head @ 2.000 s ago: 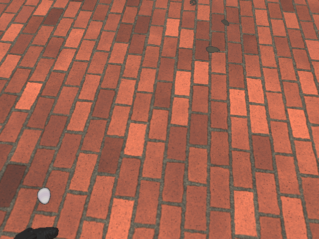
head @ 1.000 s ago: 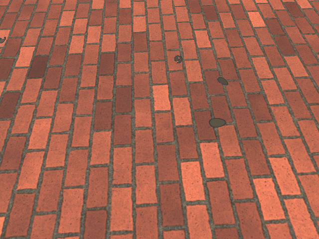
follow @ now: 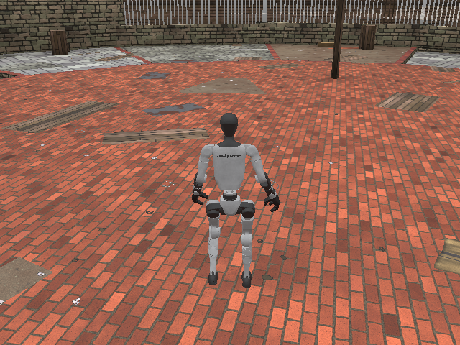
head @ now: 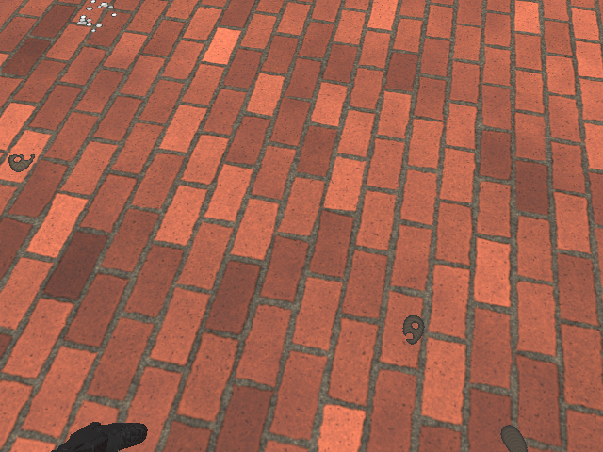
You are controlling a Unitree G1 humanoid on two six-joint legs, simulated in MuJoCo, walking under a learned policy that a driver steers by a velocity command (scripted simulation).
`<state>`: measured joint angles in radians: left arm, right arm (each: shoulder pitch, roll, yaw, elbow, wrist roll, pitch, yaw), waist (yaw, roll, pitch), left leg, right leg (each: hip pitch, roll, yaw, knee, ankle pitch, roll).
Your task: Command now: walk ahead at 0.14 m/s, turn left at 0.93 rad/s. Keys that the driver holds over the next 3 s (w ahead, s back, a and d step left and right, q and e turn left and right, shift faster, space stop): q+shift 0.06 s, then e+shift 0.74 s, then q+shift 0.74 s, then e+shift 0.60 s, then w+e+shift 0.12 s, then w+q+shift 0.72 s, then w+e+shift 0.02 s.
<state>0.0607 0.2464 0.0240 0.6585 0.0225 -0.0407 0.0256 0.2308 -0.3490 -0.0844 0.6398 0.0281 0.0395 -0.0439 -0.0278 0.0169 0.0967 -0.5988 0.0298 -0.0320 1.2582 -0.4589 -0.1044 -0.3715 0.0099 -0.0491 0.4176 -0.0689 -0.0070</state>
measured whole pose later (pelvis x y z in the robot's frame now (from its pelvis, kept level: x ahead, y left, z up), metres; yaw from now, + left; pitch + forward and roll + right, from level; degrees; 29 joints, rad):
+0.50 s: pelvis +0.06 +0.02 +0.00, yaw -5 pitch +1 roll +1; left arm 0.25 0.30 0.08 0.76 -0.02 0.06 0.00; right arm 0.07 -0.24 -0.04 0.65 -0.02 0.03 -0.05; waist 0.04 0.00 0.05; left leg -0.28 0.07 0.17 0.50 -0.23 0.00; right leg -0.46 -0.07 -0.06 0.93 -0.41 0.08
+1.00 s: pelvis +0.08 -0.01 +0.01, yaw -23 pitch +1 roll +1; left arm 0.09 0.25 0.03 0.63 0.03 0.02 0.02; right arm 0.17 -0.29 -0.08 0.76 0.01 0.02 -0.01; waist -0.02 0.03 0.01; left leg -0.43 0.04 -0.03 0.76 -0.29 -0.07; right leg -0.26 0.09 0.10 0.50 -0.25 -0.06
